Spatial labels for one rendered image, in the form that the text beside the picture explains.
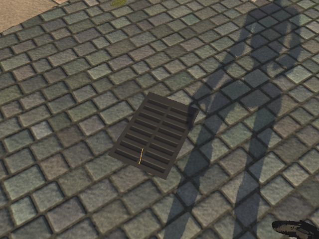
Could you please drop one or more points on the robot right hand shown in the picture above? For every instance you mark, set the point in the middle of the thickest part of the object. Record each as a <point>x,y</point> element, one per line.
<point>298,229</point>

